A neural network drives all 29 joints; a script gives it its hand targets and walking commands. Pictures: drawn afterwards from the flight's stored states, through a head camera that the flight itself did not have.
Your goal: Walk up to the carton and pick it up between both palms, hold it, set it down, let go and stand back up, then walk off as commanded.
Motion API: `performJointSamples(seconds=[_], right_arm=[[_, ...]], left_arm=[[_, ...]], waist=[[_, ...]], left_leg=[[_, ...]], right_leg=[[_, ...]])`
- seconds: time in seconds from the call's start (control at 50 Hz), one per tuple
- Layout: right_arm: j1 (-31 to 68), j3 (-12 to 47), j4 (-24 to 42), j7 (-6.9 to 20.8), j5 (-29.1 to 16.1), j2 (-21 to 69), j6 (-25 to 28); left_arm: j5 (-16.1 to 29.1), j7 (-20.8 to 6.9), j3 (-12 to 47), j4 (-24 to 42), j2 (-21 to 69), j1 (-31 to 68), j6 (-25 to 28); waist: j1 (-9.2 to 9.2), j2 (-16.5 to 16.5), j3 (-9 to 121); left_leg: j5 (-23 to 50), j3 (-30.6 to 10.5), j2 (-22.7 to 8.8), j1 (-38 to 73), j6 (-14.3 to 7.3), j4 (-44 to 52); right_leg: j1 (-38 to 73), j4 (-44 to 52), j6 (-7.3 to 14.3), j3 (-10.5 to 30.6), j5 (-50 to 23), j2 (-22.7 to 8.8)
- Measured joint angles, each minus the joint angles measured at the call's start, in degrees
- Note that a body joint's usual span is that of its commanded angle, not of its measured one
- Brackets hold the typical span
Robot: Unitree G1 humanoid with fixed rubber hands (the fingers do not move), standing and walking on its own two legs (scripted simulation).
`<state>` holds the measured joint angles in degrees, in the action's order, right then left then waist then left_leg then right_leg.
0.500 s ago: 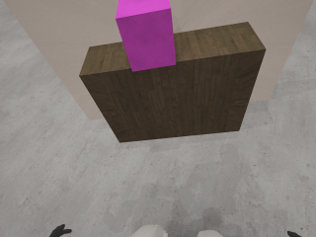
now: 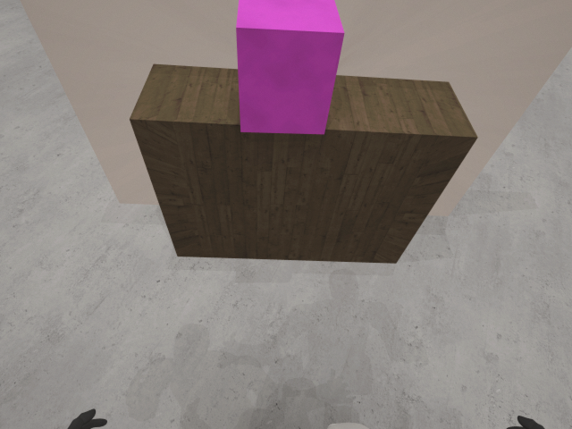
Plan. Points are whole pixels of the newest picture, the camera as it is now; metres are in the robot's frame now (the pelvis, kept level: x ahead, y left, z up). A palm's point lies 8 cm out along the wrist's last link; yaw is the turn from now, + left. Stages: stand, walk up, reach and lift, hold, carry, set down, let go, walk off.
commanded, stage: walk off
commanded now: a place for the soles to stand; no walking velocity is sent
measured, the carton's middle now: (284, 64) +0.87 +0.01 +0.03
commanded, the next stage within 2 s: stand in 1.44 s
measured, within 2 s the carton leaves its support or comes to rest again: neither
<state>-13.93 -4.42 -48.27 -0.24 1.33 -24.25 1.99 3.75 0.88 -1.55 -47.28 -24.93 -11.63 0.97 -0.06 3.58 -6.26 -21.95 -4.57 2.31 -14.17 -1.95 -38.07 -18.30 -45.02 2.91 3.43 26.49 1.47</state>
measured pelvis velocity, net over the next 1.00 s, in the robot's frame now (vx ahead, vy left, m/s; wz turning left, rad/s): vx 0.01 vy -0.01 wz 0.00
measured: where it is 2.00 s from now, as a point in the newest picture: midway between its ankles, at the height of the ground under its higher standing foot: outside the picture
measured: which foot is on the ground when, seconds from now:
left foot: down 0.00-0.12, up 0.14-0.38, down 0.40-1.00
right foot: up 0.00-0.06, down 0.08-1.00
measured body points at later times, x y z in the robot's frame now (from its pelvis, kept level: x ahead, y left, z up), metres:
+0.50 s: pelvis +0.00 -0.01 +0.00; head +0.02 -0.02 +0.45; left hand +0.12 +0.31 -0.09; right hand +0.10 -0.33 -0.11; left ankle +0.01 +0.11 -0.72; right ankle +0.02 -0.13 -0.72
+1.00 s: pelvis +0.01 -0.01 +0.00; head +0.04 -0.02 +0.45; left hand +0.11 +0.31 -0.11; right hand +0.09 -0.34 -0.11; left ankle +0.01 +0.11 -0.72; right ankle +0.02 -0.13 -0.72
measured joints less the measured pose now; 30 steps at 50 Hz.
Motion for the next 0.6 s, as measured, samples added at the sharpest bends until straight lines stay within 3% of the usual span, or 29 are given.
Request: performJointSamples(seconds=[0.06,0.12,0.2,0.34,0.38,0.44,0.52,0.6], right_arm=[[0.00,0.00,0.02,0.00,0.00,0.00,0.00],[0.05,0.01,0.26,0.00,-0.05,0.01,-0.01],[0.05,0.04,0.70,0.00,-0.10,0.00,-0.38],[0.04,0.42,0.23,0.01,-0.10,-0.01,-1.22],[0.03,0.45,0.24,0.00,-0.10,-0.02,-1.22],[0.04,0.51,0.22,0.00,-0.10,0.25,-1.22],[0.04,0.84,0.11,0.00,-0.10,0.46,-1.16],[0.20,0.90,0.07,0.00,-0.10,0.47,-1.16]], left_arm=[[0.00,0.00,0.00,0.03,0.21,0.62,0.25],[0.00,0.00,0.01,0.02,0.84,1.07,1.12],[0.00,0.00,0.00,-0.09,1.77,-0.58,2.02],[0.00,0.00,0.00,-0.13,2.09,0.73,2.06],[0.00,0.00,0.01,-0.12,2.24,1.30,2.06],[0.00,0.00,0.00,-0.30,2.26,1.75,1.85],[-0.01,0.00,0.00,-0.92,2.07,2.27,1.03],[0.00,0.00,0.01,-2.20,1.96,2.09,1.01]], waist=[[-0.01,-0.95,0.01],[-0.02,-2.98,-0.20],[0.01,-6.21,0.28],[0.03,-9.70,0.43],[0.05,-9.72,0.45],[0.02,-8.33,0.53],[0.02,-5.01,0.93],[0.01,-2.09,0.96]], left_leg=[[-0.34,0.03,0.24,-0.01,0.57,0.00],[-0.45,0.00,0.27,-0.20,0.96,-1.67],[-6.05,0.00,0.67,-0.72,0.96,-8.66],[-6.76,-0.04,-0.20,-0.73,0.96,-7.10],[-6.79,-0.08,-0.60,-0.41,0.96,-3.68],[4.06,0.12,-0.57,0.37,1.23,1.00],[3.13,0.13,-0.51,0.63,1.60,1.57],[3.26,0.13,-0.66,0.66,1.95,1.59]], right_leg=[[0.08,3.35,0.00,-1.35,-1.79,-0.07],[1.29,7.40,-0.68,-1.65,-8.54,0.16],[3.31,7.43,-0.99,-0.90,-7.02,0.27],[3.60,7.43,-1.32,-1.08,-6.96,0.20],[3.58,7.44,-1.56,-1.52,-7.08,0.21],[3.64,7.27,-1.69,-1.60,-7.25,-0.10],[3.55,7.24,-1.69,-1.17,-4.26,-0.09],[3.66,8.30,-1.72,-1.11,-9.69,0.06]])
